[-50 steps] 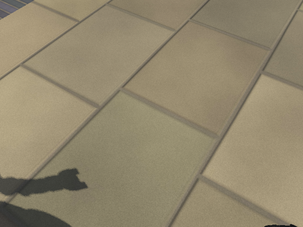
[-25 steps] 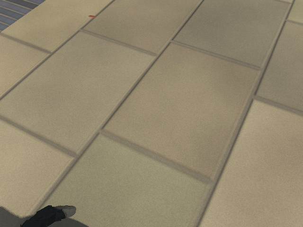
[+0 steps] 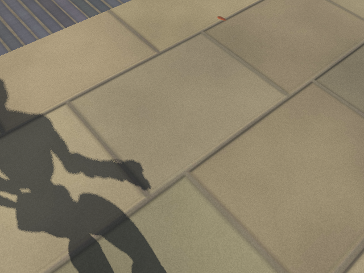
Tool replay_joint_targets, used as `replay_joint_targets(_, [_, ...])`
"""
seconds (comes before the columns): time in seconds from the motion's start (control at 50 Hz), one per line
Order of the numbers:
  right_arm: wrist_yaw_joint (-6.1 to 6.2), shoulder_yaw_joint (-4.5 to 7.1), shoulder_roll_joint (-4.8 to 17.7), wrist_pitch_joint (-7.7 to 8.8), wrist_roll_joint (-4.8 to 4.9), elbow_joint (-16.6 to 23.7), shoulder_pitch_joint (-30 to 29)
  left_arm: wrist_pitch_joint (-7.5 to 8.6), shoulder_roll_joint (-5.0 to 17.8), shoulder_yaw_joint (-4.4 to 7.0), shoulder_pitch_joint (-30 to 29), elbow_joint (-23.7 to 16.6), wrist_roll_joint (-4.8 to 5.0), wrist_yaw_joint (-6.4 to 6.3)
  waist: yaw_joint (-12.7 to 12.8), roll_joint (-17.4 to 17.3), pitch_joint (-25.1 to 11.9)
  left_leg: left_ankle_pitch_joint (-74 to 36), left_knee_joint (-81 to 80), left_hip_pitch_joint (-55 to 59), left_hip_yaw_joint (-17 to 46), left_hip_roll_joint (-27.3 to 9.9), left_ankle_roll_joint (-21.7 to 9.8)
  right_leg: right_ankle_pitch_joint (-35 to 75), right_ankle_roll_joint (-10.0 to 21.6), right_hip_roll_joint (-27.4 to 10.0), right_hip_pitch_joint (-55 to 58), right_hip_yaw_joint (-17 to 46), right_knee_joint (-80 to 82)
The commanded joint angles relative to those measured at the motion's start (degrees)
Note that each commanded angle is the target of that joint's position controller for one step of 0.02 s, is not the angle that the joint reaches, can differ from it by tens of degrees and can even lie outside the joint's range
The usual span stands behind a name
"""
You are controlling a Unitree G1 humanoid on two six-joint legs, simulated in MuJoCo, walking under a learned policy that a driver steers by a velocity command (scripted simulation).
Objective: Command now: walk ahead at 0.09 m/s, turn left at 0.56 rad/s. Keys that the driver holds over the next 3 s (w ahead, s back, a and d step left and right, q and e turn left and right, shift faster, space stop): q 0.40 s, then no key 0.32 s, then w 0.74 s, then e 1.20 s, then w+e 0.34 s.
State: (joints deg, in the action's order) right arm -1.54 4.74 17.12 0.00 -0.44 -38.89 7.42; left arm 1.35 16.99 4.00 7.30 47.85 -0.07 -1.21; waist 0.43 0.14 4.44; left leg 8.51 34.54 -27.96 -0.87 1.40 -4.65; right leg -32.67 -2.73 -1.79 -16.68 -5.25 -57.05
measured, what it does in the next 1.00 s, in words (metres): steps on the spot, turning left: right foot, then left foot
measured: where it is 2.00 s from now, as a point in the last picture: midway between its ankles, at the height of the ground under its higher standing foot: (155, 261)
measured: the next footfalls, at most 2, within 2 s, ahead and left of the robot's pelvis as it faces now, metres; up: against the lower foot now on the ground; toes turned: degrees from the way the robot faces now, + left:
right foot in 0.38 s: +0.14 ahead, -0.15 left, +0.00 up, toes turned +19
left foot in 0.74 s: +0.03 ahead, +0.10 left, +0.00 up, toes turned +17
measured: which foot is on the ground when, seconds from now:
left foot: down 0.00-0.38, up 0.40-0.72, down 0.74-1.00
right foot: up 0.00-0.36, down 0.38-0.76, up 0.78-1.00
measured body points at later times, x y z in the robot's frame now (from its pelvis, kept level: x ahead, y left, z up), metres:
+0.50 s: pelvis +0.05 -0.05 +0.02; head +0.08 -0.06 +0.47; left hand +0.08 +0.27 -0.08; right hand +0.29 -0.28 -0.08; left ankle +0.04 +0.08 -0.66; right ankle +0.10 -0.16 -0.72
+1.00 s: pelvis +0.08 -0.03 +0.02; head +0.09 -0.03 +0.47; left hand +0.11 +0.28 -0.08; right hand +0.24 -0.27 -0.10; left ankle -0.01 +0.09 -0.72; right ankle +0.14 -0.13 -0.70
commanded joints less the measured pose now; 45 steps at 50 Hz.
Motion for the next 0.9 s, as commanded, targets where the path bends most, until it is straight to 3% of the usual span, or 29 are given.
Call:
replay_joint_targets(0.02, [0.51,2.83,10.25,1.18,0.83,3.94,5.62,0.49,6.62,0.97,0.32,-5.01,0.93,0.41,-2.71,-4.27,-17.76,-22.50,-13.12,30.68,28.41,-18.03,-15.05,-0.49,0.43,1.18,-22.26,10.41,-18.51])
replay_joint_targets(0.04, [0.94,2.31,8.59,0.92,1.48,4.13,3.35,0.02,6.45,1.08,-0.75,-4.52,0.11,-0.31,-1.65,-1.44,-14.05,-16.62,-14.33,25.05,25.59,-15.90,-12.32,2.90,0.39,-0.45,-21.52,10.52,-14.24])
replay_joint_targets(0.06, [1.53,2.05,7.95,0.50,1.29,4.48,1.58,-0.53,7.12,1.35,-1.12,-4.75,-0.30,-0.81,-0.38,-2.68,-12.20,-13.40,-15.50,19.71,23.76,-14.24,-11.03,5.27,0.41,-0.98,-18.47,10.76,-10.19])
replay_joint_targets(0.08, [1.92,2.04,8.11,0.13,0.49,5.02,0.86,-0.94,6.99,1.40,-0.76,-4.68,-0.33,-0.84,0.45,-4.40,-11.73,-12.34,-16.36,16.39,22.67,-12.70,-10.23,6.98,0.36,-0.24,-15.35,10.17,-7.54])
replay_joint_targets(0.12, [2.54,2.42,8.86,-0.14,-0.01,5.54,1.10,-1.12,5.37,1.03,0.27,-4.25,-0.25,-0.96,0.73,-5.56,-12.31,-13.77,-16.50,14.86,21.27,-11.25,-9.91,8.30,-0.36,1.21,-12.67,9.50,-1.00])
replay_joint_targets(0.18, [3.40,3.00,10.06,-0.63,0.56,5.88,1.53,-1.27,4.34,0.58,-0.58,-4.23,-0.23,-1.01,-0.05,-5.76,-13.27,-8.18,-16.43,13.77,21.90,-10.31,-9.38,11.52,-1.50,2.07,-10.27,10.15,6.01])
replay_joint_targets(0.24, [3.61,2.97,9.74,-1.34,0.51,6.39,0.73,-1.33,4.72,0.67,-1.71,-4.53,0.04,-0.69,-0.72,-7.57,-11.98,2.11,-17.36,11.37,24.15,-9.05,-8.12,13.70,-1.67,2.86,-8.00,10.52,10.97])
replay_joint_targets(0.3, [3.42,2.89,9.41,-1.89,0.59,6.55,0.90,-0.62,5.23,0.88,-1.85,-4.82,0.29,-0.15,-1.27,-9.17,-10.96,5.18,-16.76,12.20,27.51,-8.73,-7.20,13.21,-0.82,3.49,-6.11,10.73,16.78])
replay_joint_targets(0.36, [3.62,2.70,9.04,-2.66,1.41,6.92,-0.08,0.28,5.64,1.41,2.43,-3.61,0.43,0.67,1.09,-9.49,-10.68,3.98,-13.49,11.05,28.37,-6.59,-4.64,19.37,1.51,3.63,1.80,9.16,30.87])
replay_joint_targets(0.38, [3.76,2.29,7.70,-2.80,1.59,6.89,1.21,0.30,7.97,2.17,4.40,-3.16,-0.16,0.61,1.26,-6.66,-10.83,8.36,-9.59,7.25,26.00,-3.85,-2.02,21.68,3.51,-1.42,7.27,12.28,35.76])
replay_joint_targets(0.4, [3.65,1.64,4.85,-2.77,1.47,7.42,3.01,-0.15,12.85,3.11,4.06,-3.70,-1.38,0.22,-0.92,6.62,-10.19,19.53,3.23,-1.87,16.15,3.29,1.43,22.96,9.08,-14.23,11.71,25.02,39.90])
replay_joint_targets(0.42, [3.47,2.54,7.72,-1.93,1.27,8.83,1.93,-0.21,13.50,3.22,2.60,-4.22,-3.23,0.34,-0.95,17.33,-7.58,26.98,16.39,-7.38,9.67,7.20,4.11,29.21,17.24,-21.28,6.06,36.46,42.85])
replay_joint_targets(0.44, [3.27,3.57,11.05,-1.58,0.56,7.28,3.59,0.05,10.01,2.26,-1.22,-6.27,-2.87,0.01,-1.75,11.75,-7.19,23.85,25.40,-6.27,12.00,4.44,5.48,31.45,17.88,-20.26,4.90,33.18,41.66])
replay_joint_targets(0.46, [3.19,3.88,11.04,-1.83,0.78,5.45,5.18,0.06,7.61,1.69,-3.70,-6.78,-1.83,-0.26,-2.74,8.28,-6.75,20.52,28.93,-5.61,11.54,4.49,6.30,32.57,15.19,-16.34,4.63,26.87,40.04])
replay_joint_targets(0.48, [3.52,3.52,9.24,-2.37,0.62,4.08,6.42,-0.02,6.69,1.37,-4.44,-7.02,-0.82,-0.39,-2.95,6.79,-6.62,18.24,31.75,-5.96,10.96,4.40,7.33,32.46,13.25,-13.36,6.06,23.00,38.90])
replay_joint_targets(0.5, [3.56,3.00,7.63,-2.75,0.52,3.78,6.64,-0.10,6.16,1.02,-3.82,-6.80,-0.15,-0.44,-2.23,6.68,-5.94,16.95,34.22,-6.88,10.98,4.45,8.25,35.38,13.56,-12.89,6.84,21.40,38.40])
replay_joint_targets(0.56, [3.48,1.58,4.68,-2.71,1.31,4.96,3.23,-0.72,6.08,0.73,-0.46,-5.76,-0.34,-0.53,-0.17,8.11,-6.18,15.22,26.98,-5.40,7.99,3.31,9.68,38.67,14.30,-10.60,10.26,16.64,37.98])
replay_joint_targets(0.62, [3.16,0.08,2.44,-2.52,0.81,5.85,0.66,-1.16,7.27,0.89,0.28,-5.19,-0.27,-0.44,1.33,10.97,-7.69,16.49,11.73,3.08,4.56,-0.08,10.01,39.39,14.22,-10.42,10.93,14.69,36.90])
replay_joint_targets(0.66, [2.94,0.09,3.39,-2.46,1.11,5.61,0.51,-1.50,8.98,1.26,1.88,-4.41,0.09,-0.09,2.27,12.34,-7.67,15.74,3.77,8.15,1.82,-0.16,9.68,41.25,14.73,-11.23,10.13,15.50,36.26])
replay_joint_targets(0.7, [2.77,0.28,3.72,-2.37,1.09,3.47,4.01,-1.62,8.78,0.94,1.56,-3.82,1.01,0.15,0.29,10.84,-7.20,4.97,-10.46,15.15,0.27,0.35,7.92,42.14,13.51,-10.63,8.39,15.09,34.17])
replay_joint_targets(0.72, [2.76,0.35,4.43,-2.36,0.79,2.90,4.65,-1.28,7.83,0.56,3.59,-2.81,1.39,0.28,0.02,9.23,-6.81,-1.37,-17.24,19.79,1.48,-0.14,6.25,40.39,11.27,-9.81,6.31,14.70,33.72])
replay_joint_targets(0.74, [3.11,0.27,5.64,-2.42,0.43,2.81,6.12,-0.45,5.58,-0.38,4.92,-2.37,0.33,0.74,0.17,5.19,-10.10,-6.82,-17.00,28.48,6.94,-4.64,4.39,31.45,7.32,-8.30,1.67,13.12,32.72])
replay_joint_targets(0.76, [3.64,0.85,9.53,-2.79,0.06,2.73,7.26,0.55,2.57,-1.41,6.34,-2.89,-2.00,1.71,2.43,-7.02,-12.89,-14.93,-12.77,33.78,14.88,-12.52,0.75,16.76,3.39,-2.52,-3.90,7.13,26.48])
replay_joint_targets(0.78, [2.93,0.83,8.50,-2.64,-0.01,1.43,6.95,0.87,2.23,-1.49,3.35,-3.42,-1.01,1.49,0.47,-13.00,-11.70,6.96,-15.05,26.24,17.62,-13.85,-4.44,10.00,1.45,0.78,-4.35,3.10,26.01])
replay_joint_targets(0.8, [2.44,1.17,8.88,-2.10,0.01,2.00,7.07,1.05,5.59,-0.79,-1.20,-3.91,-0.20,1.23,-2.69,-10.86,-6.77,23.51,-19.64,23.32,20.57,-13.10,-5.67,9.11,0.64,2.38,-6.74,1.20,20.72])
replay_joint_targets(0.82, [2.61,1.20,9.29,-1.51,-0.38,1.03,8.63,1.23,6.24,-0.28,-4.24,-4.77,0.48,1.12,-4.09,-11.91,-2.80,30.26,-23.10,21.38,24.34,-14.74,-6.56,7.58,1.11,2.40,-11.10,1.58,16.23])
replay_joint_targets(0.86, [3.02,1.04,9.20,0.24,0.15,-0.08,10.22,1.45,7.21,0.55,-3.45,-5.22,1.43,1.25,-3.84,-14.41,1.90,29.08,-25.78,21.95,29.00,-18.11,-8.72,2.23,2.96,-0.72,-18.93,5.94,6.58])
replay_joint_targets(0.9, [3.31,0.57,7.37,1.25,1.23,-0.18,10.04,2.68,5.93,0.45,-2.27,-4.73,1.90,2.16,-2.86,-11.14,1.73,24.86,-25.87,24.75,26.34,-17.16,-7.87,4.80,4.88,-2.20,-21.18,6.53,8.14])
Over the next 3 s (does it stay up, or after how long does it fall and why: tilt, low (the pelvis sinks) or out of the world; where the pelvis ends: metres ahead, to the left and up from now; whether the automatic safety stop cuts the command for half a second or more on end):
stays up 0.50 0.04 0.01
